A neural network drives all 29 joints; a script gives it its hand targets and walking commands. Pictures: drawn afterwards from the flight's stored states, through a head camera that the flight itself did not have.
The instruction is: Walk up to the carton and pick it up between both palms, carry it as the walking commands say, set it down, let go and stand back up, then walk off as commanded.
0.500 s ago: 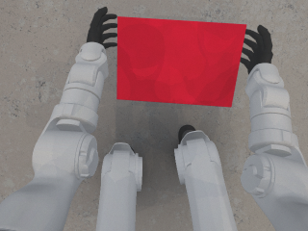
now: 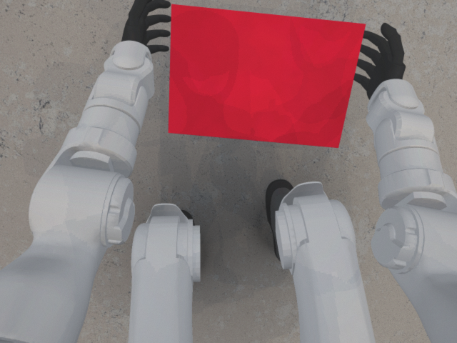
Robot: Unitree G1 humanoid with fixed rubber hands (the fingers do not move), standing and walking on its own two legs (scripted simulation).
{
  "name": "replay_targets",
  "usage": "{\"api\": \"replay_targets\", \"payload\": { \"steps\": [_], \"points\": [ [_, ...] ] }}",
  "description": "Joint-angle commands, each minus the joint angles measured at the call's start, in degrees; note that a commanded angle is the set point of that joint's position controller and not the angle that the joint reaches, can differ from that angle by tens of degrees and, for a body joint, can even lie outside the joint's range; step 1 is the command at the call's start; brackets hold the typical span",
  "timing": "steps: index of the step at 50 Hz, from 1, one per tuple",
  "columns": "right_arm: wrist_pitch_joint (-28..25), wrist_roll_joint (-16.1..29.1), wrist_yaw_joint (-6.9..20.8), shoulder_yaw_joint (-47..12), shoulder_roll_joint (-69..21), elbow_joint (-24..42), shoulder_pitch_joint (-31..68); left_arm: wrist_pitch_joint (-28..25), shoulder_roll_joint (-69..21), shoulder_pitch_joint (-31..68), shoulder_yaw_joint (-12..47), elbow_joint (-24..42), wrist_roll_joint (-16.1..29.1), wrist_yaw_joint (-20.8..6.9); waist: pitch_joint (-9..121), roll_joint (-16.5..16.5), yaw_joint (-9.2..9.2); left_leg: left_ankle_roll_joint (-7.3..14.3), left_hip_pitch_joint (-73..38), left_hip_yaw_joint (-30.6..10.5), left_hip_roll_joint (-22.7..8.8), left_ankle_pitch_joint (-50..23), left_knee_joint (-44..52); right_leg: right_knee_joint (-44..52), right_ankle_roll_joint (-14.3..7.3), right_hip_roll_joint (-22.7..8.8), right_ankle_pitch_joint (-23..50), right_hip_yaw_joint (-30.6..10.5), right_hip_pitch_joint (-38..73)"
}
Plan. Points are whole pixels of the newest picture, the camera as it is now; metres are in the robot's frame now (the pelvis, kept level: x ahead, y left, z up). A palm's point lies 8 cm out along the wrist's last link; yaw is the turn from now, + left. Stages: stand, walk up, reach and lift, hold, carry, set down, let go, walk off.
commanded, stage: set down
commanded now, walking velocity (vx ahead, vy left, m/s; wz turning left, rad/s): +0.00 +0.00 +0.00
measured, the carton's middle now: (255, 80) +0.49 -0.10 -0.28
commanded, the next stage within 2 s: none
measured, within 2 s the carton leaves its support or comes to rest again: rests again in 1.14 s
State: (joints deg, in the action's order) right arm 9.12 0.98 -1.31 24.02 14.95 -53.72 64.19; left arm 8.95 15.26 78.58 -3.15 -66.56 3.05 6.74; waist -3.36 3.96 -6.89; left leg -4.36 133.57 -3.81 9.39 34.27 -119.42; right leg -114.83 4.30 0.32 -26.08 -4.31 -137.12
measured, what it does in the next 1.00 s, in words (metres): stands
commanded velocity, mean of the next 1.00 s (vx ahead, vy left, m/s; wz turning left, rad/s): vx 0.00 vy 0.00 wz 0.00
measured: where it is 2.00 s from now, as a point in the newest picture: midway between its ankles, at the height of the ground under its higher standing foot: (232, 250)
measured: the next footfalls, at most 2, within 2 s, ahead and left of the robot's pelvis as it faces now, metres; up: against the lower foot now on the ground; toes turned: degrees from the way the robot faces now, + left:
none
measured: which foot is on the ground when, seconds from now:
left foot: down 0.00-1.00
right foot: down 0.00-1.00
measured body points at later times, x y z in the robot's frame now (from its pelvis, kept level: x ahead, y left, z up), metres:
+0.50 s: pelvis -0.02 +0.00 -0.02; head +0.34 -0.03 +0.26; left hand +0.54 +0.08 -0.19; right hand +0.45 -0.28 -0.20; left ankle +0.09 +0.12 -0.36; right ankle +0.13 -0.14 -0.36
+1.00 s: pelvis -0.01 +0.00 -0.02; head +0.35 -0.03 +0.25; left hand +0.55 +0.08 -0.21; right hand +0.46 -0.28 -0.21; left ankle +0.09 +0.12 -0.36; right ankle +0.13 -0.14 -0.36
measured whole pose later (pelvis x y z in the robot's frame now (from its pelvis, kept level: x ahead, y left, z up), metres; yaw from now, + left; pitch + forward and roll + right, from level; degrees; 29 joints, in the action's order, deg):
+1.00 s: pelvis -0.01 +0.00 -0.02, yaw +0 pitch +44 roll -1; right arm 4.5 5.0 -1.7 20.0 18.4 -64.1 72.1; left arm 5.4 17.7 83.5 -2.3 -71.3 4.0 5.0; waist -10.5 3.1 -7.4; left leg -2.6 134.2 -2.5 5.5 33.2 -123.3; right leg -118.5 2.2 -2.4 -25.3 -2.2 -137.2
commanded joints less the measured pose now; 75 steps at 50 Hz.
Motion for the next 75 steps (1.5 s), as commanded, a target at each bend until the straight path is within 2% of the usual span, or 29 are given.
{"api": "replay_targets", "payload": {
  "steps": [1, 5, 7, 12, 14, 15, 18, 19, 21, 24, 25, 27, 31, 32, 40, 44, 46, 47, 48, 50, 55, 59, 60, 64, 69, 70, 72, 73, 75],
  "points": [
    [-3.26, 4.72, 12.27, -18.35, -35.84, 10.03, 33.91, -4.20, -44.49, 24.45, 12.02, 11.86, 4.54, -12.12, 54.92, 2.03, -5.26, 3.44, -17.97, 5.12, -0.35, -18.14, 9.73, 2.79, -1.94, 2.55, 25.39, 7.81, 38.34],
    [-5.39, 7.45, 10.71, -19.94, -31.51, 12.27, 39.17, -5.19, -42.06, 26.28, 14.80, 12.58, 6.23, -11.37, 56.54, 4.43, -5.19, 3.43, -22.01, 4.38, -0.71, -22.47, 8.51, 1.74, -1.91, 1.94, 27.23, 7.41, 35.98],
    [-5.06, 7.67, 10.07, -20.43, -31.13, 8.64, 36.27, -5.02, -40.63, 25.27, 14.31, 10.68, 5.93, -11.02, 56.32, 2.05, -6.08, 3.20, -21.41, 4.61, -1.12, -19.00, 8.21, 2.02, -1.69, 1.59, 25.54, 7.40, 38.28],
    [-5.87, 7.92, 9.15, -19.57, -30.72, 8.89, 40.77, -5.45, -39.17, 24.63, 11.90, 9.38, 4.88, -10.76, 47.83, 2.45, -2.92, 4.29, -15.16, 4.65, -1.01, -11.90, 8.84, 2.14, -2.08, 1.41, 19.73, 6.66, 35.38],
    [-5.67, 7.69, 9.00, -19.19, -29.51, 6.83, 42.56, -5.03, -39.50, 26.01, 12.10, 6.84, 5.38, -10.96, 49.25, 2.07, -5.42, 4.08, -17.33, 4.02, -1.58, -11.03, 8.87, 2.34, -2.00, 1.08, 18.19, 7.58, 35.81],
    [-5.37, 6.85, 9.36, -18.80, -28.87, 4.68, 43.93, -4.62, -39.11, 26.95, 11.45, 4.64, 4.70, -11.27, 45.78, 4.56, -3.74, 3.65, -15.27, 4.78, -1.90, -8.95, 8.49, 2.59, -2.38, 1.19, 15.56, 6.43, 33.97],
    [-5.48, 5.32, 9.17, -17.87, -29.04, 3.15, 42.88, -4.61, -39.03, 30.79, 10.48, 4.74, 4.77, -11.55, 46.15, 2.26, -5.99, 4.17, -16.51, 3.82, -1.88, -4.71, 8.96, 3.42, -2.45, 1.32, 11.08, 8.52, 32.96],
    [-5.31, 5.55, 9.17, -17.13, -29.73, 1.83, 43.16, -4.68, -36.86, 30.74, 10.07, 5.10, 4.05, -11.62, 42.63, 2.50, -4.20, 4.35, -14.18, 4.21, -1.70, -5.66, 8.68, 3.42, -2.38, 0.97, 11.49, 7.29, 31.93],
    [-5.73, 5.38, 9.16, -17.20, -29.32, 0.63, 41.17, -4.91, -38.30, 29.78, 10.05, 4.73, 4.06, -11.82, 43.14, 1.26, -5.97, 4.14, -14.30, 4.16, -1.95, -5.71, 8.42, 3.13, -2.52, 0.89, 11.83, 7.72, 33.21],
    [-5.98, 5.98, 9.28, -17.57, -30.04, 1.65, 43.89, -5.19, -37.36, 28.82, 9.63, 3.85, 4.13, -11.86, 43.67, 3.04, -4.07, 4.48, -15.38, 4.44, -1.66, -8.39, 8.17, 2.65, -2.45, 0.81, 14.04, 6.99, 32.87],
    [-6.13, 6.12, 9.31, -18.35, -31.19, 0.62, 40.18, -5.39, -37.62, 29.00, 9.75, 5.20, 4.70, -12.12, 44.88, 0.04, -6.03, 4.30, -16.11, 4.53, -1.77, -8.83, 7.82, 3.03, -2.30, 1.11, 15.17, 7.46, 34.88],
    [-6.26, 5.90, 9.38, -17.51, -29.52, -1.03, 40.57, -5.27, -39.06, 28.80, 9.50, 3.18, 3.69, -12.34, 43.65, 2.06, -6.03, 3.92, -16.23, 4.55, -2.39, -10.78, 8.07, 2.78, -2.26, 0.97, 17.00, 6.86, 34.19],
    [-6.38, 5.49, 9.72, -17.47, -32.19, 0.87, 39.00, -5.88, -37.56, 26.15, 9.62, 3.88, 3.26, -12.24, 44.37, 2.99, -3.38, 4.39, -16.73, 4.95, -1.44, -14.56, 6.87, 2.71, -2.33, 1.68, 19.18, 6.28, 33.78],
    [-6.69, 6.04, 9.81, -16.73, -31.08, 1.38, 39.92, -5.61, -37.64, 26.89, 9.58, 2.86, 3.05, -12.28, 45.58, 3.59, -5.09, 4.43, -17.31, 4.50, -2.24, -12.89, 7.11, 2.10, -2.17, 1.26, 19.24, 6.52, 34.43],
    [-5.99, 5.29, 10.22, -15.64, -28.13, -1.71, 37.57, -4.84, -36.70, 24.34, 9.88, 1.74, 2.78, -12.37, 40.52, 5.27, -5.05, 4.14, -17.72, 3.44, -2.71, -11.35, 7.62, 1.24, -2.41, 0.68, 15.35, 7.34, 28.23],
    [-6.00, 5.29, 10.35, -17.25, -28.82, 0.06, 37.27, -4.95, -36.53, 21.74, 8.22, 3.41, 1.76, -12.70, 39.16, 1.51, -3.49, 4.66, -13.71, 3.80, -1.94, -11.48, 7.11, 1.87, -2.80, 0.60, 16.05, 6.56, 29.84],
    [-6.00, 5.43, 10.32, -16.62, -28.80, -1.99, 37.18, -5.07, -34.12, 24.70, 8.80, 2.26, 2.62, -12.13, 40.15, 1.41, -4.78, 4.35, -15.47, 3.56, -2.83, -12.02, 6.87, 1.63, -2.41, 0.55, 16.36, 6.84, 29.55],
    [-6.07, 5.21, 10.38, -15.67, -28.82, -1.54, 37.50, -4.83, -35.67, 24.51, 9.96, 2.46, 2.29, -12.12, 41.00, 5.25, -4.13, 3.79, -15.73, 4.13, -2.79, -11.20, 6.94, 1.15, -2.70, 0.59, 15.70, 6.53, 29.59],
    [-5.89, 4.74, 10.40, -16.49, -28.50, -3.70, 34.82, -4.88, -36.04, 22.62, 9.16, 1.86, 1.89, -12.06, 41.00, 2.27, -4.86, 3.71, -16.34, 3.43, -2.89, -11.92, 7.02, 1.04, -2.37, 0.41, 17.28, 6.61, 30.76],
    [-6.02, 5.03, 10.28, -16.26, -29.42, -2.81, 35.78, -4.76, -36.20, 21.31, 9.10, 1.10, 1.55, -12.32, 37.70, 3.16, -3.49, 4.59, -14.55, 3.51, -2.46, -12.30, 7.53, 1.99, -2.48, 0.33, 17.07, 5.79, 29.38],
    [-6.43, 6.32, 9.70, -17.86, -28.62, -3.79, 35.03, -5.46, -35.28, 23.70, 9.70, 4.30, 2.54, -12.24, 41.08, 0.51, -5.23, 4.11, -14.49, 3.40, -2.61, -14.52, 5.63, 0.55, -2.30, 0.72, 19.80, 6.47, 31.60],
    [-5.95, 5.37, 10.15, -16.61, -28.39, -5.28, 34.38, -4.57, -36.61, 21.04, 8.89, 1.02, 1.02, -12.37, 36.53, 1.97, -3.99, 4.29, -14.94, 3.23, -2.88, -12.64, 6.61, 0.99, -2.87, 0.07, 17.07, 5.39, 29.91],
    [-6.33, 4.99, 10.45, -15.62, -29.00, -1.20, 36.50, -4.69, -36.12, 21.95, 9.15, 1.74, 0.92, -12.33, 40.72, 5.94, -3.29, 3.98, -18.36, 4.00, -3.27, -13.41, 5.98, 0.62, -2.76, 0.45, 16.84, 5.80, 30.53],
    [-6.42, 5.61, 9.95, -16.45, -27.05, -4.47, 34.60, -5.04, -34.59, 20.16, 8.53, 0.63, 1.05, -12.33, 37.35, 1.17, -4.53, 4.91, -16.77, 3.04, -2.67, -12.44, 5.80, 0.54, -2.64, 0.26, 15.53, 7.10, 28.47],
    [-7.54, 5.97, 9.16, -15.13, -24.24, -5.86, 32.20, -5.57, -31.61, 20.95, 8.69, 0.19, 1.46, -11.50, 40.30, 2.74, -5.36, 3.62, -19.63, 3.43, -3.74, -12.95, 5.76, 0.43, -2.23, -0.09, 16.93, 6.54, 31.38],
    [-7.54, 6.37, 9.25, -15.79, -25.45, -2.81, 35.61, -5.64, -32.30, 22.57, 9.03, 2.11, 1.75, -11.45, 40.00, 4.81, -3.14, 3.91, -17.89, 3.80, -3.15, -13.60, 4.45, 0.13, -2.73, 0.16, 16.84, 5.48, 29.84],
    [-7.90, 5.53, 8.32, -13.93, -19.94, -6.75, 31.35, -5.56, -27.96, 19.36, 7.99, -0.04, 1.73, -10.64, 37.73, 2.96, -5.65, 3.26, -16.62, 3.68, -3.67, -12.67, 5.54, 0.68, -1.99, -0.20, 17.10, 5.90, 31.77],
    [-8.33, 5.81, 7.60, -13.12, -17.66, -6.46, 30.39, -6.03, -22.98, 20.09, 7.12, 0.23, 1.57, -9.74, 39.15, 3.08, -3.34, 3.32, -17.94, 3.03, -3.76, -11.78, 5.13, -0.69, -2.00, -0.54, 16.09, 6.38, 30.49],
    [-9.24, 7.22, 6.88, -14.76, -16.73, -6.07, 31.02, -6.53, -23.91, 20.40, 8.48, 1.10, 3.27, -9.41, 39.50, 0.96, -5.81, 3.30, -17.38, 3.01, -3.41, -14.24, 5.04, 0.88, -1.69, 0.37, 18.07, 5.91, 32.31]
  ]
}}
